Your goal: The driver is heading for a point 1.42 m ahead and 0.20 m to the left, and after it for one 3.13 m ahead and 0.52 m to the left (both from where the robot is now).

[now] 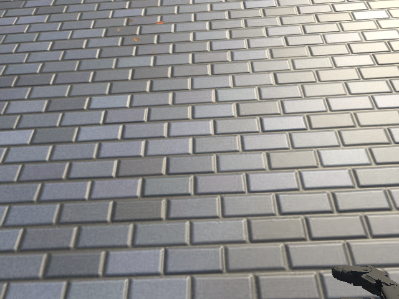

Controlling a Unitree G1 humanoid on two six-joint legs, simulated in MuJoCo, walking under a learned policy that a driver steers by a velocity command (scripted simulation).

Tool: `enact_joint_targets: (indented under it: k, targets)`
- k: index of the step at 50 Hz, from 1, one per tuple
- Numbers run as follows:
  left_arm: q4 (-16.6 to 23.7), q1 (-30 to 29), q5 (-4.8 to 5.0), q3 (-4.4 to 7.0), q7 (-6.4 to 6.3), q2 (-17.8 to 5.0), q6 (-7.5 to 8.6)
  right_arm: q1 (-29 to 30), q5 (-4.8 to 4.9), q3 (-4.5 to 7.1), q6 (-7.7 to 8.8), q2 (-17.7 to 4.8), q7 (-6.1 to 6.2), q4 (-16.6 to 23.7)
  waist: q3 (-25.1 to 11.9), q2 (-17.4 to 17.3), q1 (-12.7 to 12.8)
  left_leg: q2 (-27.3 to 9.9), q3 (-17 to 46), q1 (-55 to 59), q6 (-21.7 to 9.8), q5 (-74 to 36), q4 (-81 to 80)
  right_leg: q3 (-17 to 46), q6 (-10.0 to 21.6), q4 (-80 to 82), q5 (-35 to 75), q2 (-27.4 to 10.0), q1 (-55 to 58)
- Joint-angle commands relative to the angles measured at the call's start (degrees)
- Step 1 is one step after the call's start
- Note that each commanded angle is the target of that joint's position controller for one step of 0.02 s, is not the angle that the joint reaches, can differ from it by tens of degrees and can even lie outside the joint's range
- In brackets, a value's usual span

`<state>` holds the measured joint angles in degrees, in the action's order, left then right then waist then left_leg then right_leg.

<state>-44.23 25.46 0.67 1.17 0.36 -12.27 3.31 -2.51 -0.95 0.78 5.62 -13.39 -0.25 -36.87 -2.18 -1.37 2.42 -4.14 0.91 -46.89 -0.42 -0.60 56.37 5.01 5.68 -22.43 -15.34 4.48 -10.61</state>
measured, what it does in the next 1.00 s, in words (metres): walks ahead: left foot, then right foot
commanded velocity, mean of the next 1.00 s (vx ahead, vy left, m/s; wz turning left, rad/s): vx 0.50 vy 0.00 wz -0.02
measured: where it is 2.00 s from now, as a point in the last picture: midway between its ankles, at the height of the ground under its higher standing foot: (198, 149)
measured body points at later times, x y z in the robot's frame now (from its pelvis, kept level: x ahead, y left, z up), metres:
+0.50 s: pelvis +0.31 +0.04 +0.00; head +0.33 +0.04 +0.45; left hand +0.51 +0.28 -0.09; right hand +0.33 -0.23 -0.12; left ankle +0.29 +0.13 -0.75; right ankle +0.41 -0.13 -0.67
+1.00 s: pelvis +0.59 -0.04 +0.00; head +0.61 -0.04 +0.45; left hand +0.64 +0.24 -0.11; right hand +0.74 -0.30 -0.11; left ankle +0.68 +0.14 -0.66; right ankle +0.57 -0.13 -0.75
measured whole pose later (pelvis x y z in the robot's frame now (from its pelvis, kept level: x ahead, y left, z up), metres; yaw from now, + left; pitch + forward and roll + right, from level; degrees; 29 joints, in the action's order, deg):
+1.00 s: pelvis +0.59 -0.04 +0.00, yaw +3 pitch +1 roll -2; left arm -46.3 18.2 -1.1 3.7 0.7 -14.6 5.9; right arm -12.3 1.2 4.0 1.7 -17.2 0.1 -42.2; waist 0.1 -3.0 2.2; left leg -5.5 4.9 -40.8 0.7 7.8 59.5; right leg -8.0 3.1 -17.1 -11.2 2.0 -7.6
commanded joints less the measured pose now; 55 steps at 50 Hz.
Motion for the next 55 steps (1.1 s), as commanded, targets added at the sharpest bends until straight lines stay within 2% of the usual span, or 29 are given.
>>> enact_joint_targets:
  k: [1, 6, 8, 10, 11, 12, 13, 14, 15, 16, 17, 19, 21, 23, 26, 31, 34, 35, 36, 37, 38, 39, 40, 41, 42, 44, 47, 52, 55]
  targets:
    - [2.4, 2.0, 0.32, 2.12, -1.37, -8.0, 1.02, 9.0, 1.62, 0.16, 0.63, -1.3, -0.86, 3.4, 0.9, 6.3, 2.5, 3.1, -2.9, 7.2, 1.6, -6.0, -18.7, 6.8, 5.6, 10.4, 17.3, -9.9, 2.7]
    - [0.5, 3.8, 0.57, 2.77, -1.52, -9.4, -0.08, 12.4, 2.14, 1.53, 1.82, -4.4, -2.78, 4.8, 4.2, 7.5, 3.9, 3.2, -0.7, 6.1, -0.9, -3.4, -28.6, 11.4, 5.7, 6.9, 21.4, -15.9, 15.0]
    - [0.3, 2.3, 0.01, 3.15, -1.64, -10.4, -0.51, 9.4, 1.88, 2.24, 2.19, -5.7, -2.92, 4.2, 3.7, 8.3, 2.0, 4.7, -1.9, 12.2, -2.7, 0.9, -30.7, 10.6, 4.5, 3.2, 33.0, -15.9, 16.0]
    - [0.7, 0.2, -0.32, 3.36, -1.44, -11.2, -0.65, -0.5, 1.36, 3.84, 2.32, -8.6, -2.26, 1.9, -3.0, 9.2, -3.3, 6.4, -3.9, 28.1, -5.7, 0.9, -31.9, 8.0, 2.8, -8.2, 51.1, -13.1, 14.4]
    - [2.2, -2.2, -0.97, 2.90, -1.17, -10.3, -0.36, -10.9, 0.60, 4.55, 2.24, -10.9, -1.68, 0.2, -10.5, 8.5, -8.2, 0.1, 1.8, 45.5, -9.6, -1.5, -28.0, 7.2, 1.6, -20.2, 45.6, -11.4, 4.9]
    - [3.0, 3.8, -1.19, 1.36, -0.88, -5.0, 0.55, -20.0, -0.61, 5.93, 1.81, -15.8, -0.99, -0.9, -21.4, -4.8, -8.2, -14.6, 24.2, 71.0, -19.0, -0.1, -25.9, 3.5, -3.0, -43.2, 21.0, -2.7, -17.3]
    - [2.1, 6.6, -0.06, 0.69, -0.64, -4.8, 1.39, -22.5, 0.84, 5.24, 1.43, -12.3, -1.28, -3.0, -25.4, -14.5, -8.0, -20.9, 42.4, 76.2, -23.0, 9.0, -35.3, 5.0, -4.6, -54.7, -16.3, 1.3, -28.3]
    - [3.2, -0.3, 1.11, 2.24, -0.49, -10.4, 1.91, -19.0, 1.80, 4.32, 0.94, -8.4, -0.66, -2.5, -15.0, -8.3, -8.9, -17.8, 36.5, 67.8, -19.3, 17.0, -37.5, 6.2, -4.3, -58.7, -13.8, -2.9, -33.5]
    - [5.0, -6.7, 1.23, 2.24, -0.43, -10.9, 2.30, -15.4, 1.63, 3.71, 0.52, -7.2, -0.25, -2.2, -7.7, -2.6, -8.0, -15.5, 28.0, 58.1, -16.8, 15.6, -39.1, 3.5, -4.0, -57.1, -8.8, -5.8, -33.8]
    - [6.0, -10.3, 0.33, 2.23, -0.37, -10.0, 2.58, -13.0, 1.08, 3.23, 0.41, -6.6, -0.45, -2.3, -2.1, 0.9, -6.0, -12.9, 23.1, 48.9, -15.7, 10.3, -41.7, 1.6, -4.1, -53.7, -5.7, -7.6, -32.4]
    - [6.1, -10.2, -0.27, 2.54, -0.30, -9.3, 2.45, -11.6, 0.40, 2.86, 0.60, -5.7, -0.67, -2.2, -0.1, 0.1, -3.7, -10.5, 19.3, 43.7, -14.9, 6.7, -43.4, 1.3, -4.1, -50.4, -3.4, -9.3, -30.1]
    - [5.4, -7.4, 0.13, 2.08, -0.16, -6.7, 1.64, -11.1, 0.60, 2.87, 0.88, -5.5, -1.02, -2.6, 0.8, -2.3, -1.4, -8.1, 14.9, 38.7, -15.0, 3.6, -46.1, 0.1, -4.7, -46.8, -2.1, -10.7, -27.5]
    - [5.9, -9.1, -0.39, 1.73, -0.36, -5.6, 1.11, -11.5, 1.08, 3.26, 1.27, -7.0, -1.22, -3.4, 2.5, -2.3, -0.8, -7.5, 11.2, 35.1, -15.2, -1.5, -47.6, -1.2, -6.0, -41.8, 0.1, -11.7, -28.5]
    - [7.0, -13.1, -0.91, 1.37, -0.34, -5.1, 1.28, -12.2, 1.07, 3.77, 1.11, -8.8, -0.91, -3.9, 3.3, -1.8, -1.7, -6.2, 7.3, 33.3, -14.5, -4.7, -48.5, -2.3, -6.8, -33.5, 6.8, -12.0, -27.8]
    - [8.2, -20.7, -0.64, 0.81, 0.19, -3.9, 1.95, -15.1, 1.75, 4.00, 0.39, -10.1, -0.47, -5.1, 3.8, -1.6, -4.6, -4.0, 3.4, 33.4, -12.0, -4.5, -48.2, -4.2, -6.6, -19.5, 18.0, -10.0, -23.7]
    - [11.3, -29.1, 0.45, 1.35, 1.81, -5.5, 2.58, -21.3, 2.38, 4.25, -1.13, -11.3, -0.27, -7.7, 4.7, -2.0, -7.3, -8.5, 5.9, 44.9, -10.7, -3.4, -44.5, -4.1, -4.8, -9.5, 17.8, -8.2, -25.4]
    - [11.2, -25.8, 0.14, 2.43, 2.23, -7.8, 2.90, -20.4, 2.22, 4.81, -2.19, -12.9, 0.30, -8.0, 2.4, -3.6, -4.2, -9.4, 5.8, 49.1, -8.7, -14.4, -38.1, -5.3, -2.4, -6.0, 11.9, -6.0, -19.0]
    - [9.6, -19.6, -0.13, 3.46, 1.91, -9.5, 2.87, -19.7, 2.21, 4.71, -2.49, -12.8, 0.46, -7.8, -1.4, -3.3, -0.7, -7.3, 3.8, 48.1, -7.4, -22.7, -30.9, -7.0, -0.9, -4.3, 12.0, -4.3, -9.9]
    - [7.4, -10.0, -0.65, 4.77, 1.26, -12.6, 2.71, -19.5, 1.65, 3.98, -2.50, -11.1, 0.70, -7.1, -8.1, -2.2, 3.4, -4.7, 1.5, 41.2, -5.6, -20.5, -19.1, -4.2, 1.7, -6.7, 14.8, -7.6, 5.3]
    - [6.7, -2.1, -2.22, 6.04, 0.66, -18.5, 2.54, -23.9, 0.91, 2.15, -1.62, -5.4, 0.60, -5.0, -17.8, 8.7, 3.8, 2.4, -1.5, 19.1, -1.7, 2.1, 3.7, 17.4, 9.3, -8.1, 14.9, -23.2, 29.6]
    - [5.8, 0.4, -0.95, 5.68, 0.70, -16.3, 2.13, -26.1, 1.54, 1.48, -0.58, -4.6, 0.26, -5.9, -24.3, 17.6, 4.2, 7.0, 4.3, 7.3, -0.4, 33.6, 16.1, 36.2, 14.5, 0.1, 6.8, -29.2, 36.0]
    - [6.0, -1.8, -0.55, 4.58, 0.46, -12.6, 1.87, -21.6, 3.00, 3.11, -0.16, -9.9, 0.05, -5.4, -16.2, 11.5, 5.0, 3.9, 7.1, 1.4, -0.5, 31.5, 20.9, 30.5, 11.6, 1.8, 1.5, -27.3, 30.0]
    - [6.2, -5.2, -0.51, 3.98, 0.23, -10.9, 1.73, -16.8, 3.38, 3.23, -0.12, -10.3, 0.03, -4.0, -9.3, 8.3, 3.8, 1.2, 5.2, 0.7, -0.6, 26.4, 19.7, 21.9, 9.3, 3.0, 2.6, -25.2, 21.4]
    - [5.9, -8.8, -0.85, 3.45, 0.40, -9.3, 1.85, -14.4, 2.67, 3.24, -0.47, -9.6, 0.17, -3.4, -4.4, 5.0, 1.7, -0.8, 4.3, 2.8, -0.4, 22.4, 16.3, 16.2, 8.0, 5.5, 4.8, -22.6, 12.7]
    - [5.9, -11.5, -1.25, 3.02, 0.65, -7.7, 2.35, -14.6, 2.12, 3.69, -1.36, -9.3, 0.36, -3.6, -1.6, 5.8, -0.6, -2.5, 4.6, 5.9, -0.3, 19.6, 13.3, 11.8, 7.0, 8.0, 7.0, -20.6, 6.4]
    - [5.2, -13.7, -1.56, 3.21, 0.90, -7.3, 3.27, -17.9, 2.38, 3.58, -3.07, -7.0, 0.35, -4.8, -0.1, 7.4, -3.2, -3.2, 4.7, 11.1, 0.4, 16.6, 11.9, 6.3, 6.9, 12.0, 9.7, -19.3, -0.6]
    - [3.4, -13.4, -1.82, 3.92, 0.49, -8.8, 4.14, -15.4, 2.16, 3.74, -3.98, -6.1, 0.66, -3.7, 2.1, 5.1, -3.7, -3.3, 6.1, 7.9, 1.4, 10.6, 7.9, -0.4, 6.9, 14.2, 16.8, -19.3, -1.3]
    - [1.3, -11.6, -1.44, 4.46, -0.67, -10.7, 3.47, -7.5, 2.01, 3.20, -3.35, -4.5, -0.75, -1.7, 4.0, 3.9, -1.1, -2.5, 3.3, 7.3, 0.7, -3.0, -8.1, -9.5, 4.3, 14.6, 19.9, -17.6, 2.9]
    - [-0.4, -8.3, -0.90, 4.98, -0.92, -12.1, 2.58, -1.4, 2.00, 2.68, -3.16, -3.6, -1.78, 0.7, 6.1, 3.1, 1.6, -2.0, 0.6, 6.0, -0.4, -3.1, -14.7, -11.5, 3.9, 13.9, 20.1, -19.4, 7.9]
Keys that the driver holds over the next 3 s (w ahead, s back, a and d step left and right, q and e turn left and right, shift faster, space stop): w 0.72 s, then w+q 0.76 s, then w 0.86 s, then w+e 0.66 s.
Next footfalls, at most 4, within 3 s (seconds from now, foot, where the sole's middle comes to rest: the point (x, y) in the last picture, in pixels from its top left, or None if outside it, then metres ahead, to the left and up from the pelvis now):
0.22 left None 0.33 0.13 -0.78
0.72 right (269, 266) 0.61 -0.13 -0.78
1.26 left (196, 201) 0.88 0.13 -0.78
1.74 right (223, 137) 1.21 0.03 -0.78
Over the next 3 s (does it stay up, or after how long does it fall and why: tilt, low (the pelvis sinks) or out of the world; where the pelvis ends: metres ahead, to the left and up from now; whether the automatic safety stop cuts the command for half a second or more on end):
stays up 1.64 0.30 -0.01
